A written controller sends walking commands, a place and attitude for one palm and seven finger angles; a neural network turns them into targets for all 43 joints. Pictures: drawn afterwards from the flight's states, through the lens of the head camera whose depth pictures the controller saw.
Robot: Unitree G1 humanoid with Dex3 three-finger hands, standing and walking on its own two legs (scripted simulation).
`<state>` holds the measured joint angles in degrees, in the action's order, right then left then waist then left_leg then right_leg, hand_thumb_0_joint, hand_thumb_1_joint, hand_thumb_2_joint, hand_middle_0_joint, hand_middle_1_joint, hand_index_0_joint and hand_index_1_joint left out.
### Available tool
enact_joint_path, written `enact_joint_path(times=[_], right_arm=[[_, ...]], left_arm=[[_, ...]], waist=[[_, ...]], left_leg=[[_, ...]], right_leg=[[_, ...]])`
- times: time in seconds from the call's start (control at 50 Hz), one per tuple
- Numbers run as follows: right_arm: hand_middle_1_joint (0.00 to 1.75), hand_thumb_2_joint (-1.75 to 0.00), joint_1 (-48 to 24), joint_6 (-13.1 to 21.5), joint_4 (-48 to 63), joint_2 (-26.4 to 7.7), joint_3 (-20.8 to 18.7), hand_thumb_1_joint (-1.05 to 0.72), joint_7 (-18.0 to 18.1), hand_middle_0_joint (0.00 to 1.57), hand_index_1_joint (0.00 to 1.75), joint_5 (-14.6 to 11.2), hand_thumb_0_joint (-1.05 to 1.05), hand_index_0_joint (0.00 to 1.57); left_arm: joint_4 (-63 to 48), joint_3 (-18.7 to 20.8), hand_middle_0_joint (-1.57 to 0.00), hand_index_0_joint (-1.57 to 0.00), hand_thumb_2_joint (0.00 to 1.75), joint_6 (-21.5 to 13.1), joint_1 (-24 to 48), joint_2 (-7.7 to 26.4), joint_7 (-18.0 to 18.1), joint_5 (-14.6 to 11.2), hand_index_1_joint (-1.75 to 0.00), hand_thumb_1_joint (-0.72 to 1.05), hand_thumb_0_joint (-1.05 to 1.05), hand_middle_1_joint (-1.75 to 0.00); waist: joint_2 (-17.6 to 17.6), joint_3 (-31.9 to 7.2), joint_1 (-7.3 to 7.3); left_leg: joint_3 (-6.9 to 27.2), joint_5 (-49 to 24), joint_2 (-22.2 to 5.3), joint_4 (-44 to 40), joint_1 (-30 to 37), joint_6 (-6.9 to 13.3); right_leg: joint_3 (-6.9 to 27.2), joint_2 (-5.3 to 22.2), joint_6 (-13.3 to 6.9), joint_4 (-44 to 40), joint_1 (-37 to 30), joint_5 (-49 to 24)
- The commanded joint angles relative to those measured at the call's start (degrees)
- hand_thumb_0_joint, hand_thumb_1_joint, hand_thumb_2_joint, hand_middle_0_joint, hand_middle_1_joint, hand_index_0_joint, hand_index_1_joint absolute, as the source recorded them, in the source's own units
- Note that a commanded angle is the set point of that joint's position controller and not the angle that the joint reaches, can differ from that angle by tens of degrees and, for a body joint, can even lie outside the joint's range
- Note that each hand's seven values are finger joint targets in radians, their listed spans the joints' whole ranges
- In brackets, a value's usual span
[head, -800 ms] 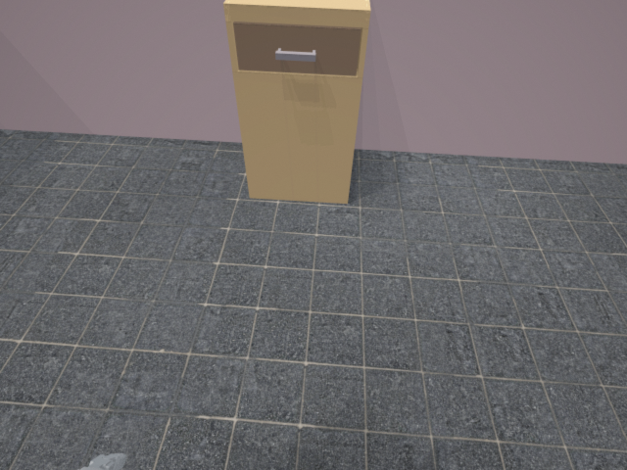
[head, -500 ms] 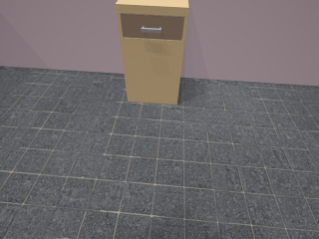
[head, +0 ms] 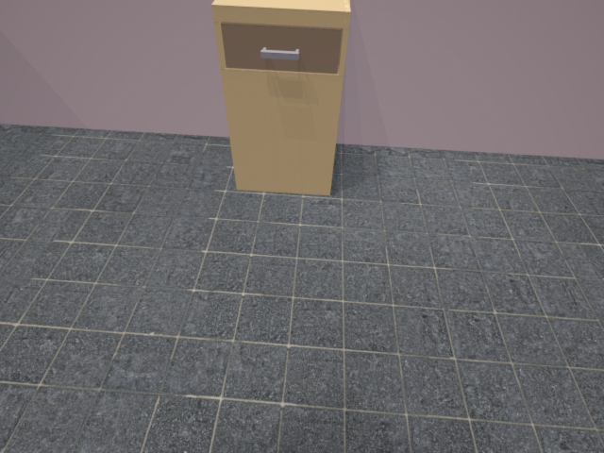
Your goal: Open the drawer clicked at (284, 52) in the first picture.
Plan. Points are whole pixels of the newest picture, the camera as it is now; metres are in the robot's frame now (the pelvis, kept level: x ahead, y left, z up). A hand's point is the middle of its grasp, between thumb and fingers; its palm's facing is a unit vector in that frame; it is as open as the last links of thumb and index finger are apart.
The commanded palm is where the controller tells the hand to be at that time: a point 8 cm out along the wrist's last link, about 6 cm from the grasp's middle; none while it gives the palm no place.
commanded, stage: stand and wait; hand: left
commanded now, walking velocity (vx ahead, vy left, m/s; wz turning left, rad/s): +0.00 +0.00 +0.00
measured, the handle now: (280, 52) +1.42 +0.16 -0.06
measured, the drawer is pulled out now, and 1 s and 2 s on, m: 0.00 0.00 0.00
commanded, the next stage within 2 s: look at it before walking up in 0.02 s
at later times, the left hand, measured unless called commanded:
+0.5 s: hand out of the picture +0.07 +0.25 -0.16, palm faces -0.01 -0.95 -0.33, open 7.4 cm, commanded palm none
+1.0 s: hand out of the picture +0.05 +0.21 -0.18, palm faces +0.01 -0.98 -0.22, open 7.4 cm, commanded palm none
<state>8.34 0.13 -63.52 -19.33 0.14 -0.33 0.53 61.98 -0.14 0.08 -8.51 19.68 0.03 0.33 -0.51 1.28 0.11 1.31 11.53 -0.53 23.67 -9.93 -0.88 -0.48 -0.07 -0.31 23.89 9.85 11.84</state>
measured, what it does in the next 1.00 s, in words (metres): stands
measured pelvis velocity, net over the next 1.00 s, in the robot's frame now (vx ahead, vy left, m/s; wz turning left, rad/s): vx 0.05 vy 0.01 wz -0.01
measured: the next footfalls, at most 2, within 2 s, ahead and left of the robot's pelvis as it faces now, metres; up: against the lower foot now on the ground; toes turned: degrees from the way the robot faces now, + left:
right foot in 1.48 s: +0.38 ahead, -0.11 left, +0.00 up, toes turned -12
left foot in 2.00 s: +0.59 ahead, +0.11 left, +0.00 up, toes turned +8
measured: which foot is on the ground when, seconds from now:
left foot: down 0.00-1.00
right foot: down 0.00-1.00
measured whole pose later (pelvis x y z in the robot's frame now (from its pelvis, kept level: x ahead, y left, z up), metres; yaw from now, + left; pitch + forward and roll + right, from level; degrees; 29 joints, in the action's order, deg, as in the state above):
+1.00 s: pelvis +0.05 +0.01 -0.01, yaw -1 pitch -1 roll -1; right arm 15.0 -0.1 -63.9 -14.1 0.3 -0.5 1.2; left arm 62.6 0.6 0.5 -17.2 14.1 -0.7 0.9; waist -0.1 -1.9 0.8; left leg 0.2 20.8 -1.9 32.1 -11.3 0.3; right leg 0.0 -1.1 -0.6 28.7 9.8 18.0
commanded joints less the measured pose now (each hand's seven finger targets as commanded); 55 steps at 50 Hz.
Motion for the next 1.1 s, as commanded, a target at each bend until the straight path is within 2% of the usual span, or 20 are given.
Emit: enact_joint_path(times=[0.0,0.22,0.58,0.72,0.74,0.76,0.78,0.8,0.84,0.88,0.92,0.96,1.0,1.02,1.04,1.06,1.08], right_arm=[[0.30,-0.90,-3.13,1.65,3.88,-11.63,-2.16,-0.90,0.78,0.20,0.30,0.09,0.00,0.20],[0.30,-0.90,-3.62,1.63,3.66,-11.53,-2.20,-0.90,0.79,0.20,0.30,0.04,0.00,0.20],[0.30,-0.90,-3.93,1.75,3.58,-11.90,-2.10,-0.90,0.91,0.20,0.30,-0.15,0.00,0.20],[0.30,-0.90,-4.11,1.64,3.44,-11.80,-2.07,-0.90,0.87,0.20,0.30,-0.10,0.00,0.20],[0.30,-0.90,-2.32,1.17,2.35,-7.24,-0.90,-0.90,0.73,0.20,0.30,0.20,0.00,0.20],[0.30,-0.90,-0.11,0.58,1.62,-4.19,-0.30,-0.90,0.54,0.20,0.30,0.47,0.00,0.20],[0.30,-0.90,1.31,0.24,1.52,-3.85,-0.39,-0.90,0.44,0.20,0.30,0.64,0.00,0.20],[0.30,-0.90,1.67,0.08,1.60,-4.05,-0.57,-0.90,0.36,0.20,0.30,0.84,0.00,0.20],[0.30,-0.90,2.42,-0.02,2.07,-4.14,-0.85,-0.90,0.20,0.20,0.30,1.08,0.00,0.20],[0.30,-0.90,3.05,0.23,2.65,-3.73,-1.09,-0.90,0.17,0.20,0.30,1.08,0.00,0.20],[0.30,-0.90,4.13,1.02,3.31,-2.03,-1.13,-0.90,0.27,0.20,0.30,0.88,0.00,0.20],[0.30,-0.90,5.31,1.80,3.73,-0.61,-1.24,-0.90,0.34,0.20,0.30,0.63,0.00,0.20],[0.30,-0.90,5.57,2.29,4.12,0.27,-1.53,-0.90,0.32,0.20,0.30,0.48,0.00,0.20],[0.30,-0.90,6.81,2.66,3.96,0.92,-1.56,-0.90,0.34,0.20,0.30,0.38,0.00,0.20],[0.30,-0.90,9.80,3.01,3.00,1.44,-1.63,-0.90,0.46,0.20,0.30,0.23,0.00,0.20],[0.30,-0.90,15.56,3.56,0.97,0.88,-1.84,-0.90,0.69,0.20,0.30,0.23,0.00,0.20],[0.30,-0.90,24.89,4.13,-2.48,-3.78,-3.41,-0.90,1.16,0.20,0.30,0.92,0.00,0.20]], left_arm=[[-3.73,2.07,-0.20,-0.20,0.90,-1.55,2.72,11.71,0.54,0.21,-0.30,0.90,0.00,-0.30],[-3.46,2.08,-0.20,-0.20,0.90,-1.48,2.62,11.47,0.52,0.35,-0.30,0.90,0.00,-0.30],[-2.94,1.98,-0.20,-0.20,0.90,-1.59,2.06,11.59,0.55,0.33,-0.30,0.90,0.00,-0.30],[-2.88,2.04,-0.20,-0.20,0.90,-1.49,2.43,11.65,0.50,0.40,-0.30,0.90,0.00,-0.30],[-1.73,1.13,-0.20,-0.20,0.90,-0.99,0.13,7.03,0.67,0.25,-0.30,0.90,0.00,-0.30],[-0.97,0.46,-0.20,-0.20,0.90,-0.30,-2.09,4.33,0.73,0.42,-0.30,0.90,0.00,-0.30],[-0.74,0.59,-0.20,-0.20,0.90,0.00,-3.62,4.20,0.57,0.66,-0.30,0.90,0.00,-0.30],[-0.81,0.90,-0.20,-0.20,0.90,0.21,-4.13,4.74,0.25,0.79,-0.30,0.90,0.00,-0.30],[-1.33,1.51,-0.20,-0.20,0.90,0.38,-5.38,5.25,-0.25,1.05,-0.30,0.90,0.00,-0.30],[-1.75,2.06,-0.20,-0.20,0.90,0.24,-7.30,5.32,-0.49,1.06,-0.30,0.90,0.00,-0.30],[-1.64,2.62,-0.20,-0.20,0.90,-0.33,-9.80,5.13,-0.49,0.82,-0.30,0.90,0.00,-0.30],[-1.31,3.23,-0.20,-0.20,0.90,-1.11,-12.37,5.17,-0.24,0.61,-0.30,0.90,0.00,-0.30],[-1.38,3.69,-0.20,-0.20,0.90,-1.71,-13.19,4.80,0.03,0.76,-0.30,0.90,0.00,-0.30],[-1.53,3.79,-0.20,-0.20,0.90,-1.94,-12.85,4.16,0.13,0.85,-0.30,0.90,0.00,-0.30],[-1.66,3.72,-0.20,-0.20,0.90,-1.99,-11.76,3.25,0.15,0.87,-0.30,0.90,0.00,-0.30],[-2.05,3.46,-0.20,-0.20,0.90,-1.93,-10.37,1.12,-0.02,0.66,-0.30,0.90,0.00,-0.30],[-3.64,2.85,-0.20,-0.20,0.90,-2.23,-7.93,-2.41,-0.41,0.44,-0.30,0.90,0.00,-0.30]], waist=[[0.28,-2.57,-0.04],[0.58,-1.23,0.09],[0.88,-3.33,0.06],[0.28,-1.43,0.13],[-0.06,-2.98,0.10],[-0.04,-2.81,0.05],[-0.68,-2.51,0.29],[-1.02,-0.37,0.30],[-1.75,3.37,0.59],[-2.79,5.80,1.02],[-4.70,6.38,1.22],[-6.55,3.67,1.12],[-8.12,4.92,0.91],[-7.45,5.36,0.14],[-4.80,5.61,-1.42],[2.20,4.64,-3.98],[17.23,3.06,-6.97]], left_leg=[[5.17,-3.48,-5.62,-4.48,-0.43,2.51],[5.16,-2.79,-5.79,-5.38,-0.36,2.51],[5.01,-6.65,-6.23,-5.50,1.99,2.48],[5.12,-4.54,-6.03,-6.26,0.96,2.44],[4.23,-2.32,-5.81,-5.65,1.52,1.80],[3.33,3.48,-5.23,-5.10,1.23,1.32],[3.17,9.88,-4.69,-4.36,0.19,1.55],[2.91,15.27,-4.24,-4.21,-2.20,1.66],[2.77,21.33,-3.75,-3.23,-6.27,2.03],[1.78,21.69,-3.06,0.22,-9.49,2.33],[-0.81,16.07,-1.86,5.34,-11.38,2.24],[-3.59,11.93,-1.59,10.61,-11.81,1.96],[-5.16,12.65,-2.30,11.90,-12.25,1.65],[-5.60,11.96,-2.74,9.64,-10.01,1.65],[-5.42,10.16,-3.06,5.79,-4.31,1.96],[-1.18,5.64,-4.90,-0.36,5.59,3.55],[14.52,-2.31,-15.40,-5.09,16.42,8.31]], right_leg=[[6.91,7.22,-1.76,-5.70,-0.29,-0.40],[6.86,7.03,-1.53,-6.30,0.35,-0.08],[6.23,7.07,-1.42,-5.69,-1.46,-5.44],[6.51,7.02,-1.34,-6.54,-0.83,-3.11],[6.43,6.97,-0.76,-6.78,-1.35,0.28],[6.56,6.52,-0.44,-6.34,-0.51,7.18],[7.40,6.20,-0.79,-6.45,0.20,13.24],[8.11,6.20,-1.31,-6.86,1.53,17.93],[9.59,5.97,-2.33,-6.92,3.86,23.78],[11.43,6.60,-3.77,-6.98,4.11,25.77],[14.11,8.68,-5.71,-7.42,1.89,22.72],[17.23,12.00,-7.89,-8.12,-1.44,18.70],[18.61,13.88,-9.40,-8.29,-0.74,15.27],[17.15,13.48,-9.41,-6.72,0.54,10.98],[13.68,11.50,-8.35,-3.02,4.09,7.07],[7.56,6.46,-5.88,6.76,10.47,2.38],[-1.66,-0.69,-2.43,26.07,22.73,4.32]])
